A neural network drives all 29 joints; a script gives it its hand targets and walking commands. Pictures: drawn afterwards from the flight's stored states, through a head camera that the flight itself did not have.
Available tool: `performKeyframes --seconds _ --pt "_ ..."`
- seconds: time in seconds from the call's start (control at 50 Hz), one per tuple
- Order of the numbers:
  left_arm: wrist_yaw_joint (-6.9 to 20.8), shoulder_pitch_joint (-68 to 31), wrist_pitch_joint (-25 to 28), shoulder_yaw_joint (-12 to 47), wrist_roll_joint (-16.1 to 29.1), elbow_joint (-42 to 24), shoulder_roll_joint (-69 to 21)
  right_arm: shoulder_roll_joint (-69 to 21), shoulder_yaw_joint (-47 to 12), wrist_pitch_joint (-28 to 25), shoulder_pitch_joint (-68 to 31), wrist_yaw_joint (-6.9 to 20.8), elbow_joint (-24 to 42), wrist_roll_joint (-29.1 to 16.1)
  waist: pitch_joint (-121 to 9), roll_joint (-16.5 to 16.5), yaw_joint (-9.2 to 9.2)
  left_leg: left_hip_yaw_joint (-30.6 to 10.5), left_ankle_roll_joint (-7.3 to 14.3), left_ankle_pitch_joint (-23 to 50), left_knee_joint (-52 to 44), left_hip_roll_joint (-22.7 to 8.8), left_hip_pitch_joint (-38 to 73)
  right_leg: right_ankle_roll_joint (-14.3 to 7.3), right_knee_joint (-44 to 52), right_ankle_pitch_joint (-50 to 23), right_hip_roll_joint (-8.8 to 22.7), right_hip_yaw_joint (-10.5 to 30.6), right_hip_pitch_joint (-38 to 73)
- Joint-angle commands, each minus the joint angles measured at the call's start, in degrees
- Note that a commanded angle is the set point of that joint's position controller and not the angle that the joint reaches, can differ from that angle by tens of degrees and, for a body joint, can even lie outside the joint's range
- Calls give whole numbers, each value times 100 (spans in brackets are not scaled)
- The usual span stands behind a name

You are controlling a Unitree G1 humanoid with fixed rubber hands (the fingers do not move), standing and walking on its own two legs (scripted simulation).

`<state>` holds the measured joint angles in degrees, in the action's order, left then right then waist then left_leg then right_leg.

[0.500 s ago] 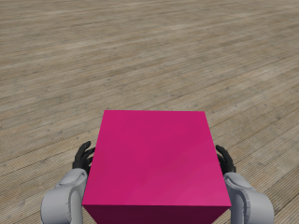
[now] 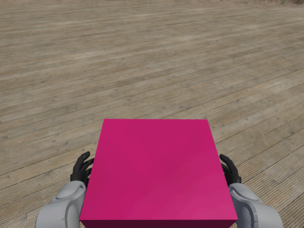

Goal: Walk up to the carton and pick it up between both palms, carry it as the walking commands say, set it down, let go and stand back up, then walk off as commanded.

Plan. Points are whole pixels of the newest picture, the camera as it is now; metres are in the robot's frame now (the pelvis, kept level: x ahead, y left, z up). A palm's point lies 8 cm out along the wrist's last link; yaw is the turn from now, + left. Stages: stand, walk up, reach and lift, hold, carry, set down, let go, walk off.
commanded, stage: carry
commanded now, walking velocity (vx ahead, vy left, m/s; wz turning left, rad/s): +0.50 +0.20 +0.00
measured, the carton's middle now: (155, 190) +0.24 +0.01 +0.03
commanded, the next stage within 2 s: none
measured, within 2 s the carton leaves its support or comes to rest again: neither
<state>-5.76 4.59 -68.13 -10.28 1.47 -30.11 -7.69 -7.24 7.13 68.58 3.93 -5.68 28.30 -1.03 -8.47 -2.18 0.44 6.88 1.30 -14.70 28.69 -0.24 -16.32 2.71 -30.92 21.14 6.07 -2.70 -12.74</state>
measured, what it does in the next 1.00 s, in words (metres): walks ahead: right foot, then left foot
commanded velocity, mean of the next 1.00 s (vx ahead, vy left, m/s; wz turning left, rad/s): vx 0.50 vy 0.20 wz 0.00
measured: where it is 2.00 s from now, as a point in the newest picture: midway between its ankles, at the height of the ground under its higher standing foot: (114, 132)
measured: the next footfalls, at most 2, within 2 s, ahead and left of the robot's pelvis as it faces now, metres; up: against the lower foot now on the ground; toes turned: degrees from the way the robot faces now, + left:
right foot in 0.50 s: +0.36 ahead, -0.06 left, +0.00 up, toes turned -9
left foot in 0.86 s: +0.59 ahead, +0.26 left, +0.00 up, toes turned +11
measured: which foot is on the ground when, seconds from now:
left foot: down 0.00-0.50, up 0.52-0.84, down 0.86-1.00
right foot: down 0.00-0.24, up 0.26-0.48, down 0.50-0.86, up 0.88-1.00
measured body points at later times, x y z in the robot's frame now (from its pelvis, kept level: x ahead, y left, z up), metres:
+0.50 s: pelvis +0.22 +0.04 -0.02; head +0.23 +0.06 +0.43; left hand +0.46 +0.22 +0.05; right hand +0.45 -0.12 +0.06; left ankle +0.02 +0.10 -0.72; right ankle +0.32 -0.05 -0.74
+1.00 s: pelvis +0.52 +0.18 +0.01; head +0.53 +0.20 +0.46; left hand +0.76 +0.35 +0.07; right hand +0.75 +0.01 +0.07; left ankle +0.55 +0.25 -0.73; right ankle +0.44 +0.03 -0.66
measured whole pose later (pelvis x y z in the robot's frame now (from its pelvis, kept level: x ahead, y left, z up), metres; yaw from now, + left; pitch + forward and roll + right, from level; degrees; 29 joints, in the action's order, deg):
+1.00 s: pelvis +0.52 +0.18 +0.01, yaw -1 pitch +4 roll -1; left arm -5.2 1.4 -68.4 -11.0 0.9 -29.9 -7.6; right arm -7.5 7.8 67.1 2.3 -5.5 27.7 -1.1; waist -3.3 -1.7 -1.0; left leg 11.9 4.3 -9.6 22.7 -1.0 -17.3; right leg 2.7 -57.8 21.6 7.0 -4.3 -24.4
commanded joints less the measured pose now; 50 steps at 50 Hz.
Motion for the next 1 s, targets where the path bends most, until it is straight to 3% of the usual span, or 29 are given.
performKeyframes --seconds 0.0,0.04,0.1,0.14,0.16,0.18,0.2,0.22,0.24,0.28,0.32,0.38,0.4,0.44,0.46,0.48,0.5,0.52,0.56,0.58,0.6,0.62,0.7,0.8,0.84,0.86,0.88,0.96,0.98 --pt "737 -2824 70 4469 1138 -882 -3790 -3828 -4053 -236 -2696 621 897 -1101 -667 1086 106 -1435 601 -726 -1295 -1335 844 -46 142 196 -50 -514 -461" --pt "696 -2864 12 4360 1172 -701 -3893 -3933 -3930 -171 -2913 544 788 -1025 -426 634 120 -989 516 -134 -856 -1126 656 -35 663 47 32 -553 -95" --pt "684 -2611 55 4335 1190 -655 -3711 -3676 -3882 -217 -2689 615 906 -1076 -759 -325 221 234 -175 1300 958 -292 -640 -489 865 -969 810 619 1710" --pt "632 -2994 85 4372 1293 -713 -3822 -3929 -3950 -169 -2530 655 722 -1213 -492 -1618 81 431 -222 -510 844 15 -1536 -818 1111 -1939 1379 1422 2249" --pt "635 -2907 95 4304 1181 -757 -3765 -3846 -3967 -220 -2642 702 944 -1254 -76 -1296 15 327 -140 -1416 173 44 -1502 -808 963 -2477 1447 1407 1989" --pt "649 -2881 139 4382 1212 -719 -3832 -3906 -3958 -305 -2573 673 940 -1260 -336 -482 -155 574 -48 -858 -456 246 -117 -488 -190 -4586 1136 565 1423" --pt "645 -2728 117 4296 1189 -862 -3690 -3886 -4000 -266 -2422 612 956 -1228 -428 -93 -262 33 150 -363 -1172 72 1990 -33 -1658 -4636 596 -380 -487" --pt "703 -3008 58 4448 1237 -1086 -3619 -3598 -3773 -308 -2437 602 755 -1111 -786 1965 -321 -1976 734 964 -1338 -1240 3014 317 -3217 -1326 -223 -1107 -2176" --pt "726 -3017 163 4613 1323 -1373 -3719 -3881 -3958 -325 -2249 554 850 -1118 -430 1890 -220 -2666 843 2873 -1337 -1983 3294 218 -3880 1055 -243 -621 -3219" --pt "783 -2834 254 4462 1345 -932 -4263 -4301 -4153 -349 -2827 593 1180 -1304 -275 167 -242 -1787 668 3930 -1011 -1897 3393 81 -3530 995 99 -405 -3540" --pt "760 -2723 339 4658 1305 -1214 -4263 -4198 -4138 -447 -2436 653 1186 -1271 -286 859 -216 -1145 585 3926 -1206 -1671 3364 21 -2554 426 158 -324 -3456" --pt "647 -2222 377 4525 1130 -1004 -4150 -3994 -4264 -494 -2593 695 1510 -1409 -550 882 -75 -154 528 3748 -1211 -1051 2168 -66 -937 -307 -539 -899 -1526" --pt "624 -2303 389 4477 1078 -1078 -4055 -3916 -4346 -463 -2695 720 1446 -1426 -333 786 -43 174 335 5060 -898 -1031 1820 -130 -640 -376 -812 -1196 -980" --pt "596 -2476 373 4608 1062 -1441 -4042 -3831 -4376 -470 -2589 758 1597 -1450 -786 1277 45 473 225 5158 0 -889 1471 -344 61 -1137 -922 -1222 316" --pt "536 -2050 226 4444 964 -1014 -3770 -3475 -4108 -326 -2181 739 1143 -1262 -1091 983 241 601 174 4199 969 -705 336 -560 250 -1013 -589 -897 1828" --pt "520 -1901 235 4402 990 -1052 -3805 -3468 -4179 -321 -2557 712 1488 -1400 -1272 231 404 589 133 3173 2495 -389 -563 -814 583 18 109 427 2784" --pt "542 -1814 204 4403 925 -1020 -3593 -3297 -4276 -286 -2367 754 1514 -1370 -1179 -1109 307 2 -159 -654 4542 314 -1941 -1639 1816 -416 1735 3089 3111" --pt "557 -2150 241 4426 1171 -1119 -3918 -3647 -4293 -274 -2556 817 1392 -1563 -1412 -1000 173 -949 79 -697 5254 -24 -2023 -1882 1883 -974 2237 3660 2542" --pt "630 -2678 171 4483 1236 -1099 -4166 -4094 -4091 -188 -2258 912 549 -1533 -801 363 169 -1340 -1 -468 4886 -415 -2280 -1654 2158 -90 2272 3230 1642" --pt "731 -3096 242 4646 1276 -1433 -4636 -4363 -4300 -312 -2545 917 788 -1398 -641 50 168 -1269 -119 -101 4498 -493 -2297 -1368 2101 -498 2083 2607 1586" --pt "832 -2877 240 4629 1305 -1134 -4678 -4481 -4259 -347 -2487 925 653 -1244 -532 375 99 -1099 -89 75 3756 -526 -1851 -1004 2213 -517 1715 1906 1095" --pt "911 -3144 260 4772 1459 -1177 -4617 -4398 -4166 -413 -2515 844 715 -994 -308 -217 61 -807 -137 213 3116 -529 -1720 -706 2264 -503 1451 1124 954" --pt "983 -2662 306 4513 1316 -587 -4112 -3887 -3992 -534 -2211 641 671 -755 -20 -978 93 -28 -174 470 450 -171 -1159 -567 2465 -872 1100 146 746" --pt "838 -2580 254 4538 1352 -963 -3705 -3779 -3905 -359 -2056 587 810 -879 -709 -719 3 641 -50 711 -711 89 451 -294 1122 -2672 826 -682 1096" --pt "732 -2734 167 4484 1272 -1137 -3514 -3628 -3903 -284 -2005 525 824 -951 -1312 371 -221 -246 269 126 -595 -422 2370 23 -1114 -2115 315 -943 -289" --pt "725 -2412 65 4416 1179 -876 -3469 -3407 -3792 -234 -1788 481 696 -828 -1382 1907 -287 -2470 867 290 -1375 -1730 3024 214 -2623 30 -467 -904 -1781" --pt "796 -2513 88 4569 1305 -1000 -3811 -3759 -3890 -238 -2190 528 946 -957 -1429 1687 -211 -2960 1241 934 -1445 -2137 3355 20 -3313 981 -392 -262 -2460" --pt "811 -3044 150 4592 1205 -1072 -4142 -4474 -4156 -268 -2792 757 879 -1357 -722 603 -110 -1768 547 -348 -2060 -1727 1880 -26 -2739 -121 292 85 -2216" --pt "819 -2937 143 4629 1119 -995 -4320 -4547 -4241 -280 -2724 844 751 -1409 -680 873 -77 -1497 592 -717 -2192 -1726 1702 -69 -2584 -310 376 41 -2208"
